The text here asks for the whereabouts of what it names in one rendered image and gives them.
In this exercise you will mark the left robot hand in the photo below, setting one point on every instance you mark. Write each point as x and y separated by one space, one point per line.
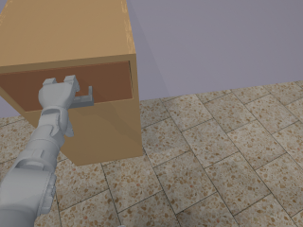
60 94

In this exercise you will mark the left robot forearm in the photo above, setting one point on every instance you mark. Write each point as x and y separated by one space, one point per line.
45 142

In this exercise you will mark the handle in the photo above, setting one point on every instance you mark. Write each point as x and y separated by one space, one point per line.
83 101

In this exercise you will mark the drawer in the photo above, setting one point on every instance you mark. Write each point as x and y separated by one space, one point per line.
110 81

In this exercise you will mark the cabinet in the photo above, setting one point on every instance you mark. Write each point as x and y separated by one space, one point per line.
46 34

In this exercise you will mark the robot left upper arm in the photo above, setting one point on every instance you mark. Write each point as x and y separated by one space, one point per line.
26 194

